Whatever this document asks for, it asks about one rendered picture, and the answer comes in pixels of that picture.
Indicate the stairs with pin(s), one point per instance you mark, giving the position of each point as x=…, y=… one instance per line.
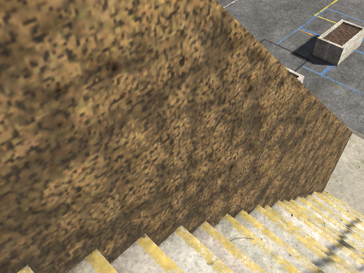
x=316, y=234

